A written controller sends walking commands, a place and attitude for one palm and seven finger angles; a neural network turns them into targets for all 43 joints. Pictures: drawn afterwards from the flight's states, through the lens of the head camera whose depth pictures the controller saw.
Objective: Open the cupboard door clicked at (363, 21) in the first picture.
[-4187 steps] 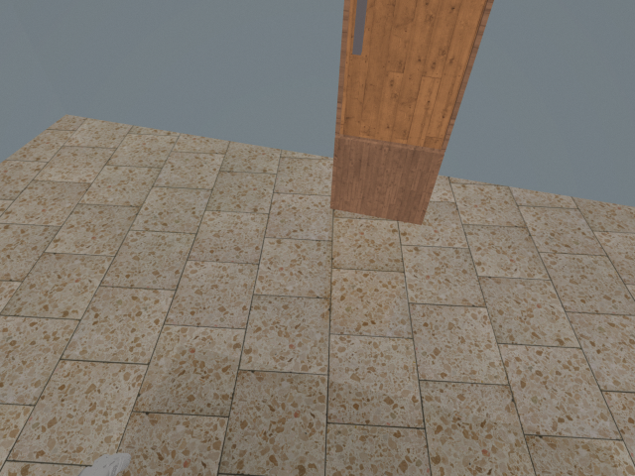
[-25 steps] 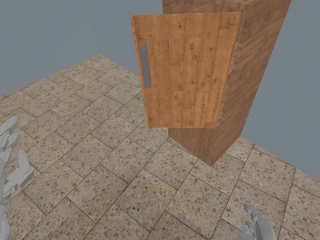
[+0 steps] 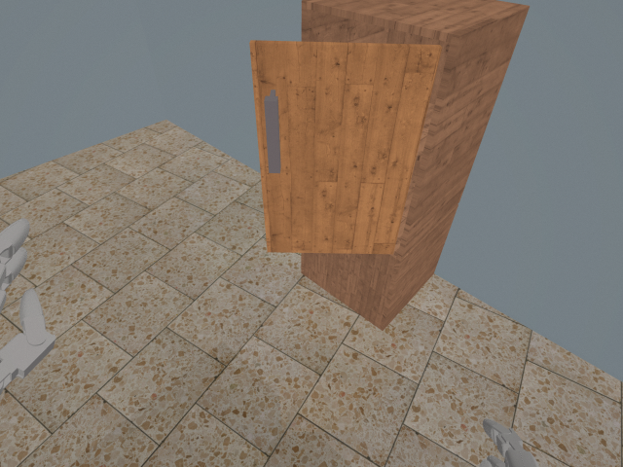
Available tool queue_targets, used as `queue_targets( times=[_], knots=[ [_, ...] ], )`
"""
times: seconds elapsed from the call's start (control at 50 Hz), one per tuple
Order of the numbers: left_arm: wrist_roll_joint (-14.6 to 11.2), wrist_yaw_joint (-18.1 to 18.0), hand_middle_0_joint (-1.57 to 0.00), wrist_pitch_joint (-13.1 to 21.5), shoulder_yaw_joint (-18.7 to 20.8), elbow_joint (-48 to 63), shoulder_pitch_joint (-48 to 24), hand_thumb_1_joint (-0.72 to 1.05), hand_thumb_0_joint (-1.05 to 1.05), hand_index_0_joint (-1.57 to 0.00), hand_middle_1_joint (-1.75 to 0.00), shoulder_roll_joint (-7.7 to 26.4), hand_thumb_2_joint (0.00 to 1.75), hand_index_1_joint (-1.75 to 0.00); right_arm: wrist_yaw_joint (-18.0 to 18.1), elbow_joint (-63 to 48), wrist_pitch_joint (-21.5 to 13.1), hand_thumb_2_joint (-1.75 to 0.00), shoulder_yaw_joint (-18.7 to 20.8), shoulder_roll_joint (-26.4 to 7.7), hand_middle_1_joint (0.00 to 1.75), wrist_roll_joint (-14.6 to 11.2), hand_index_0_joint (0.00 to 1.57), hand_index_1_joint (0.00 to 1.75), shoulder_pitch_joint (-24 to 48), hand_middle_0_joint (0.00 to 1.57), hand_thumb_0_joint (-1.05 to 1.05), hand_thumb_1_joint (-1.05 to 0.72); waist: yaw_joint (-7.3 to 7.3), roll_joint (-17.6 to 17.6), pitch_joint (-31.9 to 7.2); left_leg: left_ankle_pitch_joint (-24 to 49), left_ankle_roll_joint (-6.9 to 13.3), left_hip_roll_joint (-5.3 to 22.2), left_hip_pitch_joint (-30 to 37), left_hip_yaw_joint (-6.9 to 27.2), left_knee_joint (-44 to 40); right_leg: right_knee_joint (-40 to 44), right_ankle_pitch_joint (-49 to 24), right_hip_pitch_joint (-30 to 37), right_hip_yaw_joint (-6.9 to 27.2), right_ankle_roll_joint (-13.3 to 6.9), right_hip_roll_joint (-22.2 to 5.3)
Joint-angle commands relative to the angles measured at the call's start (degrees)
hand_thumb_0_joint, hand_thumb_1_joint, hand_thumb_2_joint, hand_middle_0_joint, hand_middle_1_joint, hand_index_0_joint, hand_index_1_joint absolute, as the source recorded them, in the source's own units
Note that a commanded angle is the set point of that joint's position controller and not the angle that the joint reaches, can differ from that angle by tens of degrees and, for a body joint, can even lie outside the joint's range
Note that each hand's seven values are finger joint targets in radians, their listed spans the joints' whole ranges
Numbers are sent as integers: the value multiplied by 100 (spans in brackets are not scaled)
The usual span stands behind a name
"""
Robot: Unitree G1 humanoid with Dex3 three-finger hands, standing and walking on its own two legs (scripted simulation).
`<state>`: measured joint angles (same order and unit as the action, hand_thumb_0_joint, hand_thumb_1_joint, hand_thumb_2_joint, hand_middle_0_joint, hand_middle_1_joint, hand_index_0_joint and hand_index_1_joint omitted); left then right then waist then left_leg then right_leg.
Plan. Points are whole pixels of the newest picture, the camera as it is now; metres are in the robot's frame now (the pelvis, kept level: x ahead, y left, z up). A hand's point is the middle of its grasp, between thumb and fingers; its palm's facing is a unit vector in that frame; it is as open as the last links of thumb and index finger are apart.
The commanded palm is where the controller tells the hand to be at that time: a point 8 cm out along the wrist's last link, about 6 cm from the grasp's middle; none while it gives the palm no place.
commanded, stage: step back with the hand held close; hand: left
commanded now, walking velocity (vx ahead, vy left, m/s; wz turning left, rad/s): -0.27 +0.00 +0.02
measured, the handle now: (273, 132) +0.79 +0.11 +0.08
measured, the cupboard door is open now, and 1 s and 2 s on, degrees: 42 42 42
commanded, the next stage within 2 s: stop stepping back and stand still in 1.02 s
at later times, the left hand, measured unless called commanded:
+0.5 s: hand out of the picture +0.12 +0.28 +0.17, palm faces +0.46 -0.77 -0.44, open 7.4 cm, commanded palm +0.06 +0.31 +0.19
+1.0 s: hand (2, 460) +0.09 +0.23 +0.18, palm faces +0.37 -0.81 -0.45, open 7.4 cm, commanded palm +0.03 +0.27 +0.19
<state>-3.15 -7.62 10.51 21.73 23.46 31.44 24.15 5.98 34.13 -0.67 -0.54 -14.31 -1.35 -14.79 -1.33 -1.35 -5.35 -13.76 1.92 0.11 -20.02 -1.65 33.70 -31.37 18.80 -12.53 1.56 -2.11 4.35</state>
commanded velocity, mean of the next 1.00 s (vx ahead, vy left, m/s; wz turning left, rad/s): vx -0.37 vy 0.00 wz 0.04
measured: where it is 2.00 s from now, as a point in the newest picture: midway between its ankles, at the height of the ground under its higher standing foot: outside the picture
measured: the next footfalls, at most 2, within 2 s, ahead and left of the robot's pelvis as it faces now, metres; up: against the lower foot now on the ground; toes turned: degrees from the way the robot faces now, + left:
right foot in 0.80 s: -0.23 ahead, -0.06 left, +0.00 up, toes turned -2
left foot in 1.02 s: -0.08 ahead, +0.08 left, +0.00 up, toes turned -2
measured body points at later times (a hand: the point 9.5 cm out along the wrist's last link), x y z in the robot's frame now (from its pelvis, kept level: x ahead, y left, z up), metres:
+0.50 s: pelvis -0.08 +0.01 -0.01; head -0.08 +0.01 +0.44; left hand +0.09 +0.31 +0.19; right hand +0.08 -0.23 -0.10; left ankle +0.04 +0.10 -0.72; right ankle -0.02 -0.10 -0.73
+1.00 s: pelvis -0.13 -0.02 +0.02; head -0.12 -0.02 +0.47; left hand +0.07 +0.27 +0.20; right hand +0.01 -0.25 -0.08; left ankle -0.10 +0.08 -0.70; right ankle -0.26 -0.06 -0.71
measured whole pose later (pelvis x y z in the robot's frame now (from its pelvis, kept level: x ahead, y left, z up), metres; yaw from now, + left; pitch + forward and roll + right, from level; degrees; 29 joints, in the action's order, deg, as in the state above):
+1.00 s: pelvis -0.13 -0.02 +0.02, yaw -4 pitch +3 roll +2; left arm -2.2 -8.2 10.9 22.4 24.8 28.0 23.0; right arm 4.2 38.8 -4.0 -3.2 -12.0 -1.3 -11.9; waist 1.0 2.1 -2.6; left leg -13.2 -0.8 -2.6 -23.9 -3.4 36.9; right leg -32.5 16.3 -8.4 -1.4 -1.9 3.5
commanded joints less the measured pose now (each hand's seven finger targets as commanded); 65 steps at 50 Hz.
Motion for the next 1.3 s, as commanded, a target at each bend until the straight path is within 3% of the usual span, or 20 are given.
queue_targets(
  times=[0.0,0.24,0.34,0.42,0.48,0.54,0.62,0.72,0.76,0.78,0.82,0.86,0.9,0.96,1.0,1.04,1.1,1.24,1.26,1.28],
  knots=[
    [-4,-135,-20,455,847,1107,-409,90,0,-20,-30,1055,90,-30,41,-1001,-459,-90,143,-629,30,33,20,30,823,20,0,-90,145,-1024,549,-590,204,982,-723,1069,-1691,52,-223,-37,70,232,-222],
    [140,-201,-20,471,1132,1620,-158,90,0,-20,-30,1048,90,-30,6,-995,-829,-90,280,-696,30,124,20,30,615,20,0,-90,105,-380,-90,-2417,142,661,-1501,750,-1462,15,260,510,336,68,-263],
    [105,-274,-20,466,956,1360,-535,90,0,-20,-30,1005,90,-30,-2,-718,-795,-90,290,-599,30,154,20,30,475,20,0,-90,-20,383,-20,-1057,-104,164,-217,410,-57,948,-243,-1107,1213,-212,-1022],
    [84,-236,-20,505,814,1083,-749,90,0,-20,-30,1028,90,-30,-35,-651,-743,-90,272,-581,30,70,20,30,510,20,0,-90,-19,547,96,-807,-76,111,154,462,63,1093,97,-1608,985,-118,-1049],
    [88,-227,-20,572,888,1270,-619,90,0,-20,-30,1084,90,-30,-5,-748,-749,-90,233,-614,30,70,20,30,632,20,0,-90,32,-95,311,-1405,81,475,-328,947,-812,727,881,-1437,543,62,-610],
    [153,-224,-20,609,1072,1559,-370,90,0,-20,-30,1051,90,-30,40,-894,-834,-90,251,-713,30,210,20,30,903,20,0,-90,220,-1540,147,-2852,553,1588,-2280,2183,-2610,-1695,572,553,-201,238,288],
    [-2,-292,-20,484,1064,1709,-93,90,0,-20,-30,878,90,-30,-52,-696,-949,-90,362,-511,30,393,20,30,657,20,0,-90,195,-1401,-342,-1870,229,1353,-1504,1052,-2565,-2825,1282,333,-438,124,508],
    [-181,-277,-20,388,946,1861,-194,90,0,-20,-30,935,90,-30,-128,-497,-1017,-90,259,-386,30,326,20,30,749,20,0,-90,132,-1074,-453,-1179,-88,1293,-777,984,-2306,62,1435,689,-388,-36,90],
    [-141,-208,-20,417,955,1872,-514,90,0,-20,-30,1099,90,-30,-213,-458,-886,-90,263,-305,30,173,20,30,782,20,0,-90,115,219,-90,-932,-453,656,-451,500,-557,2027,989,-71,1023,-291,-1098],
    [-50,-246,-20,490,1166,1824,-761,90,0,-20,-30,1510,90,-30,-220,-425,-820,-90,293,-394,30,84,20,30,961,20,0,-90,208,1182,218,-1021,-600,22,-461,264,1272,2656,723,-1182,2880,-633,-2380],
    [126,-369,-20,630,1412,1447,-940,90,0,-20,-30,1733,90,-30,-269,-423,-918,-90,191,-401,30,208,20,30,1033,20,0,-90,275,974,131,-1634,-559,-202,-1486,257,2616,1559,-3269,-283,1831,-924,-2522],
    [159,-258,-20,412,981,1130,-733,90,0,-20,-30,1309,90,-30,-180,-456,-788,-90,148,-384,30,14,20,30,1001,20,0,-90,144,1335,-264,-1592,-500,-310,-1903,208,2445,389,-6931,1126,829,265,-1917],
    [190,-217,-20,397,763,1204,-809,90,0,-20,-30,1078,90,-30,-77,-521,-694,-90,-89,-218,30,-7,20,30,1305,20,0,-90,188,483,-54,-1244,-334,-475,-1425,-352,1005,-29,-7902,1437,304,370,-1492],
    [45,-67,-20,339,548,1372,-1009,90,0,-20,-30,1012,90,-30,-58,-490,-591,-90,-5,-441,30,-105,20,30,1077,20,0,-90,-12,186,-119,2143,-136,-14,774,-208,-1173,-924,-5690,366,-240,515,-727],
    [-28,41,-20,433,762,1717,-751,90,0,-20,-30,1136,90,-30,-189,-570,-682,-90,277,-671,30,47,20,30,744,20,0,-90,172,-882,-681,6075,912,2044,2129,1929,-956,-3031,1647,-1443,350,504,-51],
    [9,112,-20,538,787,1016,-113,90,0,-20,-30,859,90,-30,-346,-450,-852,-90,419,-756,30,75,20,30,578,20,0,-90,75,-194,-296,4457,707,1912,1465,1275,-1301,-3573,1539,-1350,500,228,30],
    [-38,33,-20,315,1202,1542,506,90,0,-20,-30,1035,90,-30,-224,-490,-738,-90,375,-438,30,140,20,30,795,20,0,-90,237,-1216,-296,4870,746,1610,1181,1020,-1249,-2479,1363,-1240,-101,469,-188],
    [47,-223,-20,337,1651,2732,699,90,0,-20,-30,1492,90,-30,-168,-906,-892,-90,307,-459,30,-11,20,30,734,20,0,-90,144,-1173,-299,137,113,818,-710,217,-694,315,-919,1133,-638,481,-403],
    [71,-250,-20,389,1573,2571,683,90,0,-20,-30,1416,90,-30,-162,-891,-919,-90,284,-356,30,-21,20,30,682,20,0,-90,114,-531,-225,-569,-81,511,-792,28,-108,759,-1263,1059,-124,300,-912],
    [87,-317,-20,416,1727,2250,589,90,0,-20,-30,1613,90,-30,-132,-901,-921,-90,298,-283,30,-5,20,30,693,20,0,-90,88,533,-187,-1470,-305,56,-956,-58,943,1168,-1736,500,1382,-125,-1836]
  ],
)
